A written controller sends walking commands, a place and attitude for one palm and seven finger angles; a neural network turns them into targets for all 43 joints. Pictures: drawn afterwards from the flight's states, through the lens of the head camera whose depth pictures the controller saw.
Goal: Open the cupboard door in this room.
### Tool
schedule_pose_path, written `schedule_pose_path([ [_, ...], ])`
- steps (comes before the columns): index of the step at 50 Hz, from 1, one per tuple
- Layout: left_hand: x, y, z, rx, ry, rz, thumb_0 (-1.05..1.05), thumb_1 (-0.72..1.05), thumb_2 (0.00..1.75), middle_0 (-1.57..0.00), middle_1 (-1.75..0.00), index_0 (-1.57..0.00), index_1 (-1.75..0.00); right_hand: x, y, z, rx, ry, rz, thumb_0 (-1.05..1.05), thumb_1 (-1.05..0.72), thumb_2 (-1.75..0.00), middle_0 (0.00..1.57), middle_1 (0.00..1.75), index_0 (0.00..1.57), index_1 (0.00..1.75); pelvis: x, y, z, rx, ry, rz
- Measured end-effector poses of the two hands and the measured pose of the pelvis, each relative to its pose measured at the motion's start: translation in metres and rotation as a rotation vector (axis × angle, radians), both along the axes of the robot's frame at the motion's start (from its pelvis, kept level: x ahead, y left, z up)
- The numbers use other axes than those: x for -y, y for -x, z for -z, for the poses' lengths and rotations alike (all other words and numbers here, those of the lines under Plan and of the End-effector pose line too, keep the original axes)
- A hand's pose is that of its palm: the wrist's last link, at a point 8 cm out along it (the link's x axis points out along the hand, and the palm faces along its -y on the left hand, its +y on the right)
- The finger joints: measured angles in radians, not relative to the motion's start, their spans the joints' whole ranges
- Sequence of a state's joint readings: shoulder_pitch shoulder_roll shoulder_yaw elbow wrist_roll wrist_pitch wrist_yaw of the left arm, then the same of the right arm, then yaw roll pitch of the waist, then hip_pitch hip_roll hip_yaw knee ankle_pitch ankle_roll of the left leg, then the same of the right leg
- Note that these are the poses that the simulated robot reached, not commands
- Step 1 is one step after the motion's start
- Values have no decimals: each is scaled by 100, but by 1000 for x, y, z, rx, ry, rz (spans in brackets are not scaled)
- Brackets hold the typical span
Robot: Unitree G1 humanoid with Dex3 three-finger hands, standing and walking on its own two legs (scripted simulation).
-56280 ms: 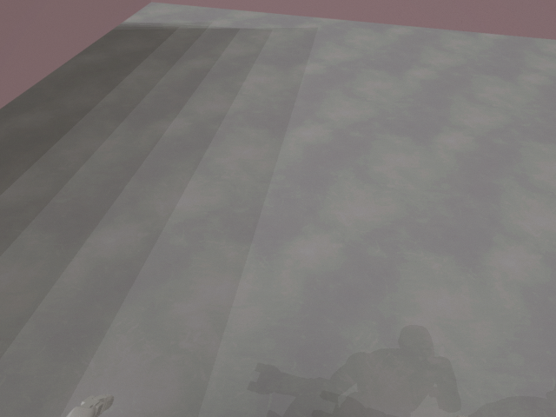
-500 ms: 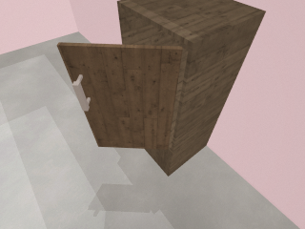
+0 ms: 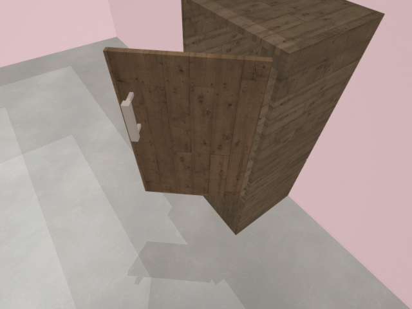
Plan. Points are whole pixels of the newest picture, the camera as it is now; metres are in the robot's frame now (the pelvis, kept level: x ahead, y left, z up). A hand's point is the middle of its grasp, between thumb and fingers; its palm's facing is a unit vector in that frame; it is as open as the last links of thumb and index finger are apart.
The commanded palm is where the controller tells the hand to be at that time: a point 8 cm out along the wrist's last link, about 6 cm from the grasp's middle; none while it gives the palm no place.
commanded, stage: come to a stop and stand still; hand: left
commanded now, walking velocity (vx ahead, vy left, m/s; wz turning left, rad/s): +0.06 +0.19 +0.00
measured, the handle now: (133, 117) +0.55 +0.25 +0.02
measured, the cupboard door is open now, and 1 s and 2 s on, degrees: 49 49 49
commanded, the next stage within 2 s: look again from close up in 1.26 s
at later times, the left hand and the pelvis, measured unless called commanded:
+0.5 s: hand out of the picture +0.06 +0.18 -0.16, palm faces +0.02 -0.97 -0.23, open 7.2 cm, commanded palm none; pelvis +0.02 +0.00 +0.01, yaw +0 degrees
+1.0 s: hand out of the picture -0.02 +0.12 -0.17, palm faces +0.07 -0.99 -0.15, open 7.3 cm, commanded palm none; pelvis +0.01 -0.03 +0.01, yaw +0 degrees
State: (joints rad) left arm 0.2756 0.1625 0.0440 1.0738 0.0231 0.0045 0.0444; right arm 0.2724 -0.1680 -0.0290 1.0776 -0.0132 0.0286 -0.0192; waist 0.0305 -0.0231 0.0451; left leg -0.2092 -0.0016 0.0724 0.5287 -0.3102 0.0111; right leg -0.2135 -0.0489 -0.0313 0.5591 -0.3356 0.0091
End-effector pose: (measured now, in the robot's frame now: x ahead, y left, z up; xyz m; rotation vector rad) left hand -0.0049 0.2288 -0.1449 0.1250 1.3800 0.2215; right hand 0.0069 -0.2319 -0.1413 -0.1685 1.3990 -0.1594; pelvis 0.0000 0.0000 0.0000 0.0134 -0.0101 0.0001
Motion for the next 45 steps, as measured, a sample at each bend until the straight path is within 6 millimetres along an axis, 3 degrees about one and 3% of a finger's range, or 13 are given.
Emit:
schedule_pose_path([
  [4, -22, 1, 5, -29, -6, 7, 1, 91, 89, -20, -30, -20, -30, -13, -2, -4, 31, 17, 1, 0, -91, -90, 20, 30, 19, 30, -16, 2, 2, -8, -9, 15],
  [9, -35, -15, -2, -17, -16, 44, 1, 91, 89, -20, -30, -20, -30, -34, 7, -5, 23, -4, 8, 0, -91, -90, 20, 30, 19, 30, -25, 2, -3, -23, -8, 16],
  [16, -21, -46, -7, 37, 5, 72, 1, 93, 89, -20, -30, -20, -30, -52, 23, -2, -31, -55, 35, 0, -91, -90, 20, 30, 20, 30, -22, -6, -6, -25, -9, 6],
  [23, -5, -62, -12, 85, -13, 83, 0, 95, 89, -20, -30, -20, -30, -44, 31, 6, -69, -83, 70, 0, -91, -90, 20, 30, 20, 30, -7, -14, -5, -2, 0, 3],
  [29, 6, -51, -12, 65, -13, 66, 0, 96, 89, -20, -30, -20, -30, -29, 21, 3, -55, -75, 53, 0, -91, -90, 20, 30, 20, 30, 6, -17, -8, 2, -3, 2],
  [45, 54, 17, -6, -76, 67, 6, 1, 92, 89, -20, -30, -20, -30, 7, -2, -3, -24, -31, -2, 1, -92, -90, 20, 30, 19, 30, 26, -15, -10, 7, 0, -6],
])
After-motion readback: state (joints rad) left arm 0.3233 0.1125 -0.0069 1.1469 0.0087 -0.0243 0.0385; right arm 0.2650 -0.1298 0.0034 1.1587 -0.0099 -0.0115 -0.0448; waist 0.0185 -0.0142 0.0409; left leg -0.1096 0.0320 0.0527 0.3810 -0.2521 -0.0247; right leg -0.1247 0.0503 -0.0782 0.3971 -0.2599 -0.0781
